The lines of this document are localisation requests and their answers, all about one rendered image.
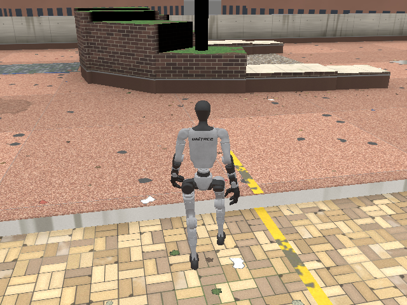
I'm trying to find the left robot upper arm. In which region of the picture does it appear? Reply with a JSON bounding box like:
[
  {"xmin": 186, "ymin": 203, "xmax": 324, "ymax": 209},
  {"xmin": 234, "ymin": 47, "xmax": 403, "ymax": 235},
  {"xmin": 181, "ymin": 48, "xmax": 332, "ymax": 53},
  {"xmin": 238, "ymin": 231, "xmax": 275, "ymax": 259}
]
[{"xmin": 174, "ymin": 128, "xmax": 190, "ymax": 162}]

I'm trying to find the right robot shin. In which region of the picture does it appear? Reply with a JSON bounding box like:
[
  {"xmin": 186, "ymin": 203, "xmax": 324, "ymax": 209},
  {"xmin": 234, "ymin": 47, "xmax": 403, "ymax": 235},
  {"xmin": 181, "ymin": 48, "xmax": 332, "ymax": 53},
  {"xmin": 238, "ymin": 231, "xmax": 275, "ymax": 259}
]
[{"xmin": 216, "ymin": 199, "xmax": 225, "ymax": 237}]

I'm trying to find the robot left foot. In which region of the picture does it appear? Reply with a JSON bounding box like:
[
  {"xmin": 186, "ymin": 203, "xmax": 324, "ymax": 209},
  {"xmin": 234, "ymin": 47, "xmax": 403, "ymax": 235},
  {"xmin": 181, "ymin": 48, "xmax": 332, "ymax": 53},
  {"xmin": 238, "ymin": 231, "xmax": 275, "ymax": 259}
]
[{"xmin": 190, "ymin": 253, "xmax": 199, "ymax": 270}]

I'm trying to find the robot left hand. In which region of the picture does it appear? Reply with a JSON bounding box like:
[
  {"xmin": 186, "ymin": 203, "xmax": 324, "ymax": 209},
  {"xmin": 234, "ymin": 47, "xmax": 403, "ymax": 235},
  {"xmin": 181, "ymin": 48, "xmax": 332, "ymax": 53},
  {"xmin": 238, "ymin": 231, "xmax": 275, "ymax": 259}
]
[{"xmin": 170, "ymin": 175, "xmax": 184, "ymax": 189}]

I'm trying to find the robot right hand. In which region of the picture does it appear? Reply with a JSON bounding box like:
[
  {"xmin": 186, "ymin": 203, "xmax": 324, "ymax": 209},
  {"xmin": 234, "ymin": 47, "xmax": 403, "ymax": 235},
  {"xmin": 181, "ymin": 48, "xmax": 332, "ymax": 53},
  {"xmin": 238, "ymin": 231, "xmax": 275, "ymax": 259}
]
[{"xmin": 224, "ymin": 187, "xmax": 240, "ymax": 205}]

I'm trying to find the robot right forearm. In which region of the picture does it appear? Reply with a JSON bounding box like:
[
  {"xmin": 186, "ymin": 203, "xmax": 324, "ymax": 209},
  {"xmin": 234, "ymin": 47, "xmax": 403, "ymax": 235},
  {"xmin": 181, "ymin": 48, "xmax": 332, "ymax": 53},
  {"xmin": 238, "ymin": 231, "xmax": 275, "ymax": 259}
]
[{"xmin": 225, "ymin": 155, "xmax": 238, "ymax": 188}]

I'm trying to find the robot left forearm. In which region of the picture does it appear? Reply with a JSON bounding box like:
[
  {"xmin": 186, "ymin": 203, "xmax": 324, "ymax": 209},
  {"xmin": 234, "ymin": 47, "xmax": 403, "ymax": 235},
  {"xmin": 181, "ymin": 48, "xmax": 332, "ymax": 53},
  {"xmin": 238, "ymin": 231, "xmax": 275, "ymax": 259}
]
[{"xmin": 171, "ymin": 154, "xmax": 181, "ymax": 177}]

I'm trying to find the right robot upper arm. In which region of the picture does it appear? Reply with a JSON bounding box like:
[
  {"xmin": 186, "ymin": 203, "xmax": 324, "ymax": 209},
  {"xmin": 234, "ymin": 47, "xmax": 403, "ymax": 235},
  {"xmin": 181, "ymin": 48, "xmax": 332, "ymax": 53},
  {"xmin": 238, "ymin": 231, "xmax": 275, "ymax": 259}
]
[{"xmin": 216, "ymin": 128, "xmax": 231, "ymax": 165}]

